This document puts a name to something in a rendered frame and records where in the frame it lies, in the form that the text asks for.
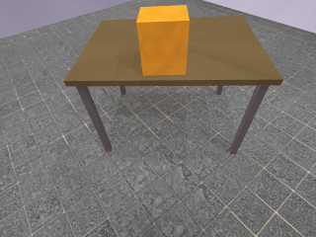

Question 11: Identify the carton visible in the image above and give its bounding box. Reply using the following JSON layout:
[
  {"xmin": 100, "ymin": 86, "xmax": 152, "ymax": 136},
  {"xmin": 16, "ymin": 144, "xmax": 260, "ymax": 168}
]
[{"xmin": 136, "ymin": 5, "xmax": 190, "ymax": 76}]

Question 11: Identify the table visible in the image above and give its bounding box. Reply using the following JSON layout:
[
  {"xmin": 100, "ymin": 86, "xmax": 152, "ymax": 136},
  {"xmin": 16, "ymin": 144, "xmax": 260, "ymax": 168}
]
[{"xmin": 63, "ymin": 16, "xmax": 283, "ymax": 154}]

